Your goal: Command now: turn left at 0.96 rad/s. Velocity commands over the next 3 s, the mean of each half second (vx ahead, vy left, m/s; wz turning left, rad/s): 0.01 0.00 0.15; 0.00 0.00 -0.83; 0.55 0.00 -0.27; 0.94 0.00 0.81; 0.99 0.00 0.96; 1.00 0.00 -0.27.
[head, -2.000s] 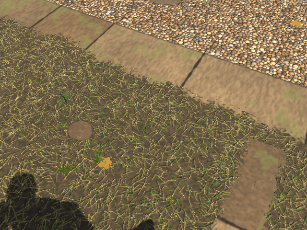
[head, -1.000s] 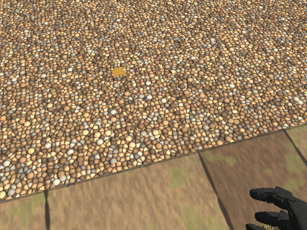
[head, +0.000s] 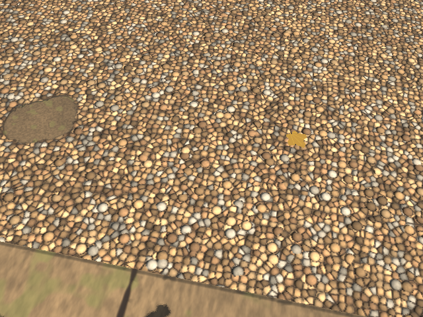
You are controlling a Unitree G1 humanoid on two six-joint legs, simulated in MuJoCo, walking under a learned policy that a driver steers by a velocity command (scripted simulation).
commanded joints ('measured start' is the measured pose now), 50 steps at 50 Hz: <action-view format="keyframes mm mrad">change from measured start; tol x16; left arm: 1 -107 78 15 -120 1 -26 23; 23 142 149 20 -95 -7 -27 -7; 50 -52 42 1 -213 -33 51 -36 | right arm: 1 47 -202 -65 -55 10 -43 -16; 29 -88 16 0 -1 16 -64 -19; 50 -3 -149 -50 52 -14 -45 -48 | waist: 1 -43 135 -168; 16 -25 176 -93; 22 2 -235 -116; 33 -65 -118 -198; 35 0 272 -126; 50 -73 148 -91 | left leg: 1 347 254 -394 -257 471 211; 17 125 167 -253 -187 248 135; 23 -184 -119 -85 386 -366 -59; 27 -162 -76 -104 221 -204 -86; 33 298 -36 -93 -290 118 -50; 35 265 407 -590 -398 114 176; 40 212 222 -157 -356 266 131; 50 388 319 55 -325 494 188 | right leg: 1 -345 51 155 213 35 -18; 17 138 82 71 -452 352 -70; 19 154 -2 246 -451 704 -150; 23 346 -201 670 -641 701 -380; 33 81 55 517 -530 252 -150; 35 -239 192 299 -63 -111 -48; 40 -249 65 178 274 178 29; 50 -196 -12 50 -55 180 47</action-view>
